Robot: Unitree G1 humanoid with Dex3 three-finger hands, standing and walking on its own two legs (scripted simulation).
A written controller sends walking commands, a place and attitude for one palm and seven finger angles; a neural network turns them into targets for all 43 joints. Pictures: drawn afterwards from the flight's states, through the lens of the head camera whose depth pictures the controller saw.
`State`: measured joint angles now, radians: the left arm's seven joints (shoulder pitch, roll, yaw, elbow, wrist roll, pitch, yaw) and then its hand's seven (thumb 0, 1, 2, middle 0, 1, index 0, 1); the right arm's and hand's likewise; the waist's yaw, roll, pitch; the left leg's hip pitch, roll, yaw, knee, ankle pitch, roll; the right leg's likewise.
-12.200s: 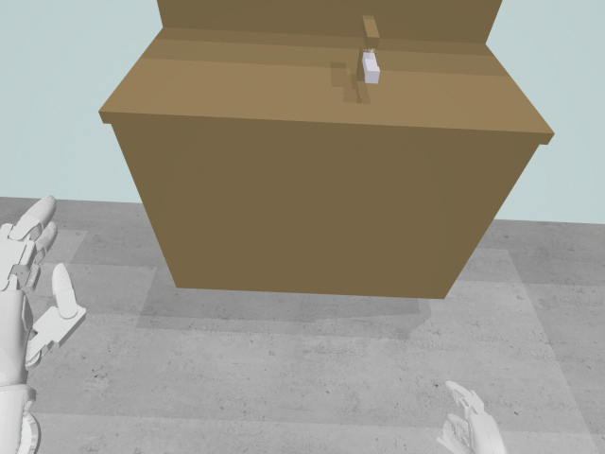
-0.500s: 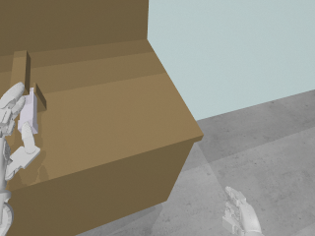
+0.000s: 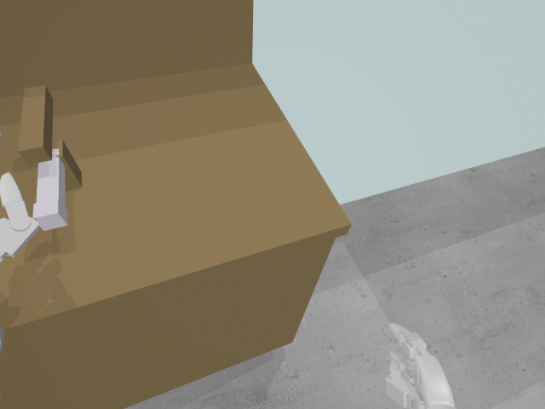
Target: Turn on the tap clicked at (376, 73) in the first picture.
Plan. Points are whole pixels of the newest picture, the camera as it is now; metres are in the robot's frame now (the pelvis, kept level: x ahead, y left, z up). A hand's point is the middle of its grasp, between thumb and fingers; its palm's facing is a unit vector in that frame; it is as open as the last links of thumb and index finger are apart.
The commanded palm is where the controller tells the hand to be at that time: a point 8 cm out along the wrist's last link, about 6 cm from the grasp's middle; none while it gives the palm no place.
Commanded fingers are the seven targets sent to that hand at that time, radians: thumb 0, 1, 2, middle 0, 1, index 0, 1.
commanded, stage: come to a stop and stand still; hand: left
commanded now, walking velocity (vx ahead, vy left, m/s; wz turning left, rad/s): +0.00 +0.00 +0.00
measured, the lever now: (50, 214) +0.31 +0.33 +0.11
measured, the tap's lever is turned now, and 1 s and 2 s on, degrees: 0 0 0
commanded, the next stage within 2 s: look again from close up in 0.72 s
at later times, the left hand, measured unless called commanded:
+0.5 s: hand (82, 263) +0.22 +0.23 +0.16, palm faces +0.37 -0.87 -0.32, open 7.4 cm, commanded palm +0.16 +0.27 +0.18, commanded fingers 0.00 0.90 0.90 -0.20 -0.30 -0.20 -0.30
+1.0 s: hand (69, 250) +0.24 +0.25 +0.16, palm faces +0.39 -0.85 -0.36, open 7.4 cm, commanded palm +0.18 +0.27 +0.18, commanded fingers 0.00 0.90 0.90 -0.20 -0.30 -0.20 -0.30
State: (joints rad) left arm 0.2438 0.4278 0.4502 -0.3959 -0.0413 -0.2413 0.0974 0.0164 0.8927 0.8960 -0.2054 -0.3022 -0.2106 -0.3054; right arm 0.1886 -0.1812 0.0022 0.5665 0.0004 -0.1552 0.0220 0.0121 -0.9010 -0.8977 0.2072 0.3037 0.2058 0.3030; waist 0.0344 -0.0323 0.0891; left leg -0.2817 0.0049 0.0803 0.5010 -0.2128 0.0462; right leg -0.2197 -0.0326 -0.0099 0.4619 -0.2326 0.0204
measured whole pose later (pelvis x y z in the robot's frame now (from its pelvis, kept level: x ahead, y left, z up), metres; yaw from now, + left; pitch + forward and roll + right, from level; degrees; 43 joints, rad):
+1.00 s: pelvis +0.02 -0.01 +0.00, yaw +0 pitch -1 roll -1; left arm 0.42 0.37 0.36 -0.48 -0.04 -0.17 0.11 0.02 0.89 0.90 -0.21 -0.30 -0.21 -0.31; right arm 0.17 -0.17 0.02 0.57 0.01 -0.10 -0.02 0.01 -0.90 -0.90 0.21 0.30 0.21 0.30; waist 0.03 -0.03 0.07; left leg -0.23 0.02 0.06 0.47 -0.23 0.03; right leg -0.15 -0.02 -0.02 0.39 -0.23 0.03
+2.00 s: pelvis -0.04 -0.04 +0.00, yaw +0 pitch -1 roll -1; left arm 0.08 0.53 0.50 -0.33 -0.03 -0.24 0.10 0.02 0.89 0.90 -0.21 -0.30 -0.22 -0.31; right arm 0.22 -0.19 0.01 0.64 0.01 -0.15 0.00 0.01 -0.90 -0.90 0.20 0.30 0.20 0.30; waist 0.06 -0.07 0.12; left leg -0.27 -0.01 0.01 0.54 -0.26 0.03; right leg -0.29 0.01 -0.03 0.49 -0.19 -0.02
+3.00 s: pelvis -0.02 -0.02 +0.00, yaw -1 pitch -1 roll -1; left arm 0.40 0.36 0.34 -0.40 -0.04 -0.19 0.09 0.01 0.89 0.90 -0.21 -0.30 -0.21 -0.31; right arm 0.21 -0.19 0.03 0.57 0.00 -0.09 -0.02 0.01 -0.90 -0.90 0.21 0.30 0.21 0.30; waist 0.03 -0.02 0.04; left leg -0.18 -0.03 0.03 0.45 -0.25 0.05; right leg -0.20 0.00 -0.01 0.39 -0.17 0.01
